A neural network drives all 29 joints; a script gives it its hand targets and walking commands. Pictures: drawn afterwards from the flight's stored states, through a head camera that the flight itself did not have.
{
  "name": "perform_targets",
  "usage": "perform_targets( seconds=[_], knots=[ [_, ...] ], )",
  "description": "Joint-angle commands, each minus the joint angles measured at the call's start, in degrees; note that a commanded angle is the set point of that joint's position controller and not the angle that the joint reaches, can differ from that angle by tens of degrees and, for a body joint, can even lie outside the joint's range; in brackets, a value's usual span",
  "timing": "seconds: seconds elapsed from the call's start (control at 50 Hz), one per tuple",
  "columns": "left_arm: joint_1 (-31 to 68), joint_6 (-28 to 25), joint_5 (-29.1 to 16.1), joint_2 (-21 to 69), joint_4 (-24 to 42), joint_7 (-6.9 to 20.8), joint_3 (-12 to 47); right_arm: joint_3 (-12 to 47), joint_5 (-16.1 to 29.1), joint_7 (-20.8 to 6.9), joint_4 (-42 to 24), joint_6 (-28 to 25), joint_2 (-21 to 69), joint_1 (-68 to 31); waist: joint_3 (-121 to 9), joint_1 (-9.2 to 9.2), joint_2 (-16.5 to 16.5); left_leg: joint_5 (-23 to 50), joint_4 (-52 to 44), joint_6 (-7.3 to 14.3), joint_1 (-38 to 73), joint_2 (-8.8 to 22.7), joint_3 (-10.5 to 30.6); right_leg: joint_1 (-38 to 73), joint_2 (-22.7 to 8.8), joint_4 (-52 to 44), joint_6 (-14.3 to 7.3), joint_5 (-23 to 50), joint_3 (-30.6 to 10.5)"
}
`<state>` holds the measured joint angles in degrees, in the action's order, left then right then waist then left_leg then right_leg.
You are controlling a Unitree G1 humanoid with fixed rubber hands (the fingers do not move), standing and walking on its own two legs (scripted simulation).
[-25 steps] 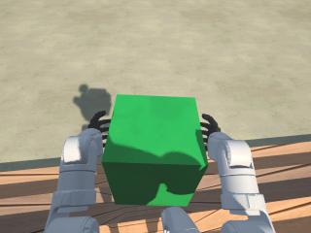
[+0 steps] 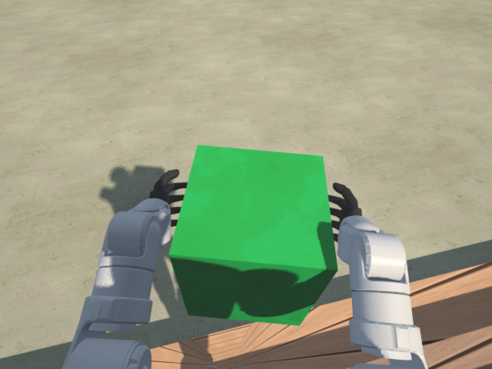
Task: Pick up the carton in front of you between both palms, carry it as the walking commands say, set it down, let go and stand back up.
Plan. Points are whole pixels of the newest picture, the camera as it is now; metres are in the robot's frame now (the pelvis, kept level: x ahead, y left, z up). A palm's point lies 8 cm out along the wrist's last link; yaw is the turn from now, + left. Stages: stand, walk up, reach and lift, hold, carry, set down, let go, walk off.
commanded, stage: carry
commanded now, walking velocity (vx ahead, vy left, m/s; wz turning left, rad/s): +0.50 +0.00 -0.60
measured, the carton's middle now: (251, 240) +0.34 +0.03 +0.02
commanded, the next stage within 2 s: none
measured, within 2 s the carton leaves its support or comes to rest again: neither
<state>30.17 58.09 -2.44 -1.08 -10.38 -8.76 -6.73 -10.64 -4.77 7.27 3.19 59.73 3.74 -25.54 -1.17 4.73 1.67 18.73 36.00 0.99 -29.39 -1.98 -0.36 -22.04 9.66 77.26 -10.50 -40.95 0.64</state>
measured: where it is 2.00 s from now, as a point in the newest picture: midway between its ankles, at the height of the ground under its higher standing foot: (255, 194)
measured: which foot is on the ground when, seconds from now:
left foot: up 0.00-0.00, down 0.02-0.42, up 0.44-0.82, down 0.84-1.00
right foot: down 0.00-0.02, up 0.04-0.40, down 0.42-0.86, up 0.88-1.00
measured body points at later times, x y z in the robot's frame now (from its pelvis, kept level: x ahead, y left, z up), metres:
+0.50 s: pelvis +0.38 -0.01 -0.22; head +0.40 +0.00 +0.23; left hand +0.75 +0.10 -0.13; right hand +0.73 -0.20 -0.12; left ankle +0.27 +0.14 -0.75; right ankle +0.45 -0.06 -0.92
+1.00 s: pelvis +0.78 +0.01 -0.36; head +0.83 +0.01 +0.08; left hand +1.12 +0.20 -0.30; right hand +1.15 -0.11 -0.30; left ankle +0.82 +0.06 -1.07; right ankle +0.71 -0.13 -0.91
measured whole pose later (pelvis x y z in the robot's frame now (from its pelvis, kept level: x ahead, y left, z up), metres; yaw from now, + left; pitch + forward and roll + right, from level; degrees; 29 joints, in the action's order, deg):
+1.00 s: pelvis +0.78 +0.01 -0.36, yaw +8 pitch +4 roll +1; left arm 29.9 59.9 -1.6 0.0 -5.0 -9.3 -9.7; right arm -9.1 -2.2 8.4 2.8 60.9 2.2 -29.0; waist 1.7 -1.7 -0.3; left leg -16.4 40.9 7.8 -29.1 -7.4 -3.7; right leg -39.0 -1.7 94.9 -0.7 -29.2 -2.0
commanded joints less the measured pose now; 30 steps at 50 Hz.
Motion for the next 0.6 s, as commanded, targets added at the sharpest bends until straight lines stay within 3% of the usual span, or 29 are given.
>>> perform_targets(
  seconds=[0.0, 0.02, 0.04, 0.06, 0.08, 0.1, 0.12, 0.14, 0.16, 0.18, 0.2, 0.22, 0.24, 0.26, 0.28, 0.32, 0.34, 0.36, 0.38, 0.4, 0.42, 0.44, 0.46, 0.48, 0.5, 0.52, 0.54, 0.56, 0.58],
  knots=[
    [33.13, -0.23, -21.85, 62.62, 7.19, 16.22, 35.90, 39.12, 20.29, -10.44, -5.34, -1.91, 50.96, -37.35, -19.65, -15.41, 3.46, 7.14, -10.03, 4.92, 37.47, 6.46, 4.18, -16.88, -1.92, 26.69, 4.96, 15.68, -1.89],
    [31.52, 0.89, -19.83, 60.76, 5.54, 15.69, 32.99, 38.41, 20.72, -10.45, -2.24, -1.33, 49.31, -36.36, -23.19, -10.52, 9.29, 28.52, 5.92, 5.69, 52.27, 16.43, 16.63, -31.09, -2.08, 32.01, 6.09, 0.13, -3.12],
    [28.44, 1.67, -17.21, 57.29, 4.00, 14.86, 30.48, 39.59, 22.44, -10.71, -0.41, -0.84, 50.35, -35.70, -25.93, -9.46, 7.70, 18.39, 7.22, 7.96, 54.55, 21.05, 24.86, -37.81, -5.15, 30.34, 5.44, 5.16, -6.20],
    [28.40, 2.00, -15.41, 55.23, 4.01, 14.20, 28.92, 40.75, 25.19, -11.07, -0.64, -0.57, 52.15, -37.87, -23.22, -10.94, 1.81, 11.04, 7.93, 7.46, 53.07, 19.70, 25.90, -43.55, -6.85, 26.94, 5.12, 10.37, -6.62],
    [28.71, 2.29, -13.39, 53.24, 2.90, 13.64, 27.42, 41.13, 26.91, -11.30, -0.98, -0.08, 53.61, -39.63, -18.30, -10.90, -5.07, 0.45, 5.53, 4.58, 42.61, 14.66, 21.42, -41.69, -7.02, 15.34, 5.78, 15.16, -4.18],
    [28.33, 2.59, -12.61, 54.02, 4.09, 13.46, 26.22, 41.23, 28.86, -11.77, -2.46, -0.64, 54.33, -43.61, -21.56, -10.01, 3.93, 3.44, 7.93, 8.81, 42.47, 20.57, 31.52, -42.95, -8.91, 15.30, 6.38, 16.09, -7.33],
    [30.92, 2.37, -11.60, 53.52, 5.62, 13.42, 25.58, 41.57, 30.37, -12.36, -2.83, -0.89, 57.20, -46.27, -18.52, -9.28, -2.47, -0.40, 6.03, 7.97, 33.12, 19.63, 28.56, -38.05, -9.75, 5.43, 7.52, 21.86, -7.57],
    [32.09, 2.26, -11.41, 54.13, 5.80, 13.48, 25.29, 42.09, 31.30, -12.83, -3.37, -1.18, 59.10, -47.57, -14.53, -9.74, -2.29, -5.47, 3.17, 8.54, 25.41, 18.03, 26.23, -34.25, -9.47, -3.37, 8.26, 21.46, -5.41],
    [33.17, 1.96, -11.36, 55.04, 6.45, 13.54, 26.01, 42.17, 32.32, -13.20, -4.02, -1.31, 60.86, -48.82, -14.12, -9.85, -1.74, -3.53, 1.73, 8.47, 21.03, 17.15, 22.57, -29.65, -9.02, -6.99, 8.16, 22.31, -2.10],
    [34.18, 1.60, -11.74, 56.69, 8.13, 13.46, 27.37, 42.60, 33.02, -13.47, -4.04, -1.66, 61.58, -49.71, -17.03, -9.43, 5.17, 1.01, 4.81, 8.42, 24.73, 19.81, 23.51, -30.63, -10.32, -0.82, 6.83, 28.83, -1.83],
    [35.75, 1.26, -12.18, 57.28, 9.73, 13.26, 28.55, 43.29, 33.33, -13.64, -4.02, -1.94, 63.07, -49.63, -17.86, -9.64, 5.55, 3.37, 7.12, 6.05, 28.02, 18.33, 19.99, -33.62, -10.42, 0.38, 5.42, 32.45, -0.05],
    [36.97, 0.90, -12.08, 57.81, 11.01, 13.11, 29.28, 43.22, 33.82, -13.70, -5.29, -2.32, 63.42, -49.81, -17.33, -11.99, 1.08, -8.89, 13.14, 3.30, 30.61, 10.88, 13.87, -35.48, -9.60, -13.60, 4.70, 45.11, -1.57],
    [37.17, 0.67, -12.83, 58.15, 12.05, 12.80, 29.98, 43.16, 34.06, -13.67, -5.26, -2.43, 63.09, -49.13, -17.80, -13.50, 2.42, -11.33, 15.53, 3.06, 30.63, 7.95, 12.47, -32.96, -7.26, -17.13, 5.09, 49.84, 1.35],
    [37.57, 0.57, -13.06, 58.18, 13.19, 12.64, 30.84, 43.05, 34.09, -13.62, -5.76, -2.58, 62.87, -48.50, -16.32, -13.44, -0.55, -20.65, 15.90, 3.87, 23.06, 4.02, 7.52, -22.99, -6.04, -29.43, 5.59, 59.39, 3.12],
    [37.18, 0.57, -13.01, 57.44, 14.08, 12.25, 31.80, 43.21, 34.09, -13.52, -6.19, -2.60, 62.37, -48.15, -14.87, -13.31, 0.75, -24.40, 14.55, 4.04, 15.79, 2.29, 4.64, -11.12, -4.44, -37.04, 6.42, 61.37, 7.42],
    [36.51, 0.93, -12.35, 55.05, 16.43, 11.33, 32.15, 42.63, 33.98, -13.36, -5.71, -2.33, 60.86, -44.62, -12.69, -12.54, 6.90, -21.57, 16.70, 4.59, 10.71, 1.71, 3.40, 1.82, -3.72, -43.67, 6.81, 63.61, 9.63],
    [34.90, 1.32, -11.70, 54.29, 16.48, 11.08, 31.87, 42.14, 33.75, -13.39, -4.52, -2.20, 59.94, -43.71, -17.83, -8.22, 10.33, -13.15, 26.04, 4.16, 11.70, 5.10, 4.53, 10.33, -6.61, -41.17, 4.96, 68.64, 6.56],
    [33.06, 1.45, -11.27, 53.25, 16.43, 10.98, 32.05, 42.54, 33.04, -13.49, -3.83, -2.03, 59.77, -42.03, -21.52, -2.30, 8.24, -3.53, 37.66, 2.72, 11.49, 7.00, 3.95, 17.84, -9.18, -44.59, 3.21, 64.38, 3.13],
    [30.54, 1.56, -10.81, 51.78, 14.79, 11.02, 31.36, 42.49, 32.58, -13.60, -4.18, -1.59, 59.15, -43.10, -24.28, 5.51, -4.86, -7.46, 58.03, 0.15, 4.48, 3.95, -2.34, 30.10, -7.75, -45.98, 1.26, 66.02, 8.00],
    [28.92, 2.18, -10.63, 50.26, 13.32, 11.57, 30.57, 41.72, 31.28, -13.42, -2.75, -1.46, 58.43, -43.67, -19.61, 8.24, -10.12, -51.28, 72.07, -0.02, -8.11, -3.05, -1.81, 34.96, -14.29, -49.61, -1.61, 60.90, 0.15],
    [28.78, 2.79, -11.59, 49.82, 10.54, 11.95, 30.67, 40.34, 29.64, -13.13, -0.19, -0.17, 56.86, -40.94, -25.69, -0.79, -9.20, -59.43, 74.90, 0.32, -22.25, -2.15, 7.35, 49.35, -26.91, -32.00, -2.43, 80.58, -13.82],
    [28.10, 3.06, -13.27, 52.21, 8.65, 12.16, 31.97, 36.64, 26.81, -12.67, 0.38, 0.99, 52.43, -35.82, -28.44, -0.87, -6.93, -49.60, 61.06, 0.40, -21.76, 1.87, 8.66, 44.13, -27.82, -36.77, -2.80, 65.26, -21.97],
    [31.09, 2.54, -15.22, 54.11, 10.31, 12.70, 33.26, 36.15, 25.79, -12.40, -1.18, 1.28, 52.10, -36.47, -28.93, -1.17, -5.88, -45.18, 59.76, 0.06, -24.58, 2.10, 8.33, 38.50, -30.60, -40.70, -6.02, 42.50, -29.42],
    [34.84, 2.58, -17.88, 57.55, 11.31, 13.32, 35.10, 35.48, 24.39, -12.19, -1.18, 1.36, 52.74, -37.46, -26.48, -2.03, 0.54, -41.77, 52.71, -0.57, -20.79, 3.57, 7.61, 27.13, -29.31, -44.46, -5.07, 35.88, -29.07],
    [38.56, 2.07, -19.76, 60.88, 12.93, 13.80, 37.12, 35.85, 23.25, -12.23, -3.25, 1.13, 53.61, -39.35, -24.21, -2.45, -1.18, -43.26, 47.74, -1.03, -18.91, 4.59, 7.41, 20.68, -30.28, -43.35, -7.33, 39.85, -31.25],
    [41.94, 1.79, -21.77, 63.13, 14.11, 14.20, 38.30, 35.48, 22.68, -12.27, -4.14, 0.68, 54.54, -40.98, -22.66, -2.80, 0.11, -43.20, 42.79, -1.57, -16.36, 5.78, 7.61, 15.43, -30.22, -42.46, -7.73, 43.98, -29.90],
    [42.80, 1.39, -23.16, 64.81, 14.42, 14.58, 39.03, 35.66, 22.44, -12.20, -4.51, 0.25, 55.09, -41.24, -23.75, -2.11, -0.51, -38.43, 44.36, -1.64, -14.97, 5.26, 5.29, 13.89, -29.13, -41.67, -6.94, 48.16, -26.12],
    [43.09, 0.81, -24.08, 65.92, 14.84, 14.77, 39.55, 36.34, 22.31, -12.18, -5.27, -0.28, 56.15, -41.14, -24.75, -2.60, -2.21, -33.92, 44.23, -0.72, -15.25, 5.83, 5.66, 14.28, -28.80, -39.77, -5.37, 49.56, -24.03],
    [43.39, 0.21, -24.42, 67.13, 15.06, 14.93, 39.95, 36.90, 22.23, -12.03, -6.11, -0.84, 56.41, -41.14, -23.87, -2.62, -2.25, -25.38, 36.70, 0.28, -17.20, 5.24, 4.85, 14.28, -24.73, -36.79, -2.48, 44.55, -17.75]
  ],
)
